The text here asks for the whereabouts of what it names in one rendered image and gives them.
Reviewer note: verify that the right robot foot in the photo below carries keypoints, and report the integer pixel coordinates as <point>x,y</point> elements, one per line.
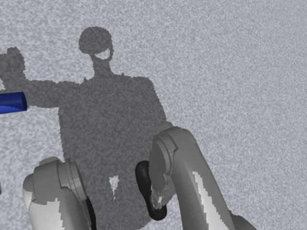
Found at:
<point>144,184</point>

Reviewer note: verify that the right robot hand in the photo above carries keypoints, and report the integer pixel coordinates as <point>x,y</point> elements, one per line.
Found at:
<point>240,223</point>

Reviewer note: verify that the can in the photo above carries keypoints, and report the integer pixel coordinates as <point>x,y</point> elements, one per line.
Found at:
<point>12,102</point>

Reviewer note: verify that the left robot foot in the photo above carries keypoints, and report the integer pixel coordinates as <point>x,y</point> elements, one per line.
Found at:
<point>91,213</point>

